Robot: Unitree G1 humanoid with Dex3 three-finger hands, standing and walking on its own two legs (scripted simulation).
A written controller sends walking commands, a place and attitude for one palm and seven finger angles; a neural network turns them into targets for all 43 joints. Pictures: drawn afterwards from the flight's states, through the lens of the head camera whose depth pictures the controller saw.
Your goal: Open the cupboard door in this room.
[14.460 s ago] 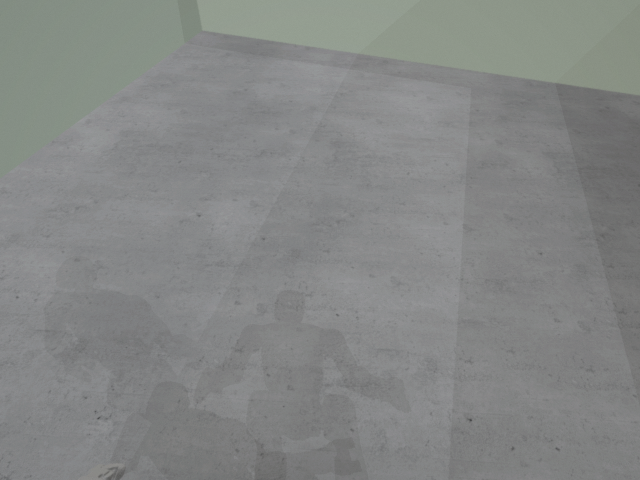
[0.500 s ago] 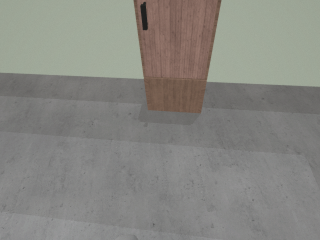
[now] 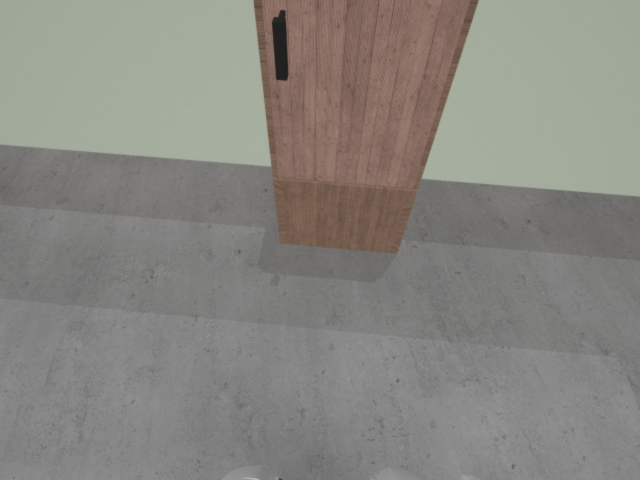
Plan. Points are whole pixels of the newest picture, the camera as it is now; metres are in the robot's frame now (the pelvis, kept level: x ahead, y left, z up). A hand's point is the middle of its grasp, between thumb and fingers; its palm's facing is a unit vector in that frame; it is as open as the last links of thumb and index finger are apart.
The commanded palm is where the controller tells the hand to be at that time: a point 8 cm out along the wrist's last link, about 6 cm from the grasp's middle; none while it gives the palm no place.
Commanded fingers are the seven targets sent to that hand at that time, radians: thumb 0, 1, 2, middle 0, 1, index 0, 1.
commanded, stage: take the last steps up to it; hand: left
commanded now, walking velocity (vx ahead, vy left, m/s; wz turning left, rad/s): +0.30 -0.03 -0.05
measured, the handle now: (282, 45) +0.92 +0.17 +0.05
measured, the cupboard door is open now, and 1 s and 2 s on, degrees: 0 0 0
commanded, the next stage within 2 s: come to a stop and stand still in 0.74 s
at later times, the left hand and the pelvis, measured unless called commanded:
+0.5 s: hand (236, 426) +0.20 +0.14 -0.15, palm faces +0.05 -0.97 -0.22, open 7.2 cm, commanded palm none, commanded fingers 0.00 0.90 0.90 -0.20 -0.30 -0.20 -0.30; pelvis +0.19 -0.04 +0.02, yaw +1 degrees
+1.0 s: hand (249, 290) +0.43 +0.17 -0.16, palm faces +0.03 -0.97 -0.24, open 7.3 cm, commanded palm none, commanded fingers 0.00 0.90 0.90 -0.20 -0.30 -0.20 -0.30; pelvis +0.36 -0.03 +0.01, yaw +1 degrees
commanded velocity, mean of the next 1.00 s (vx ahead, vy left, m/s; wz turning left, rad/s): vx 0.15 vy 0.00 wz -0.01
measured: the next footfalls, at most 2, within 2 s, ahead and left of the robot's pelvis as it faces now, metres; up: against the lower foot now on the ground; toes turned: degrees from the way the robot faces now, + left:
right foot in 0.24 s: +0.20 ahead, -0.15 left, +0.00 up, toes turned -9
left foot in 0.64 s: +0.36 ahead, +0.11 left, +0.00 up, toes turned +11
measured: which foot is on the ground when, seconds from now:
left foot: down 0.00-0.24, up 0.26-0.62, down 0.64-1.00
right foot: up 0.00-0.22, down 0.24-0.66, up 0.68-0.98, down 1.00-1.00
